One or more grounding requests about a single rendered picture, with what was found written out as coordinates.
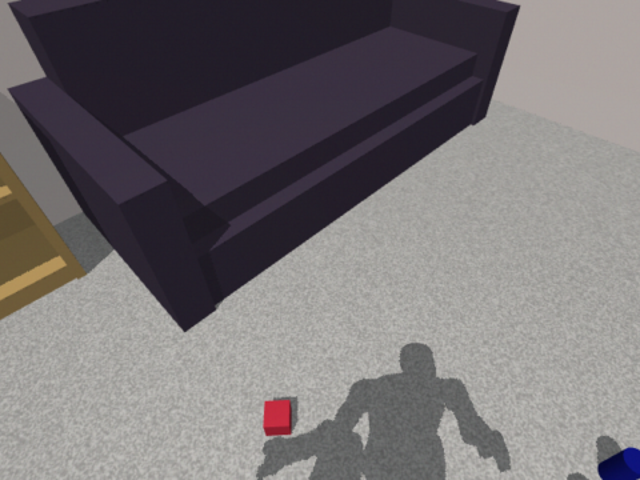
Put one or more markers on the sofa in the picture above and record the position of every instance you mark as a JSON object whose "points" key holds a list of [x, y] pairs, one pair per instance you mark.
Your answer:
{"points": [[207, 139]]}

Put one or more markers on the bookshelf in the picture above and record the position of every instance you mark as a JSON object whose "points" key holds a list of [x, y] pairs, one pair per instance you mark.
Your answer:
{"points": [[34, 259]]}

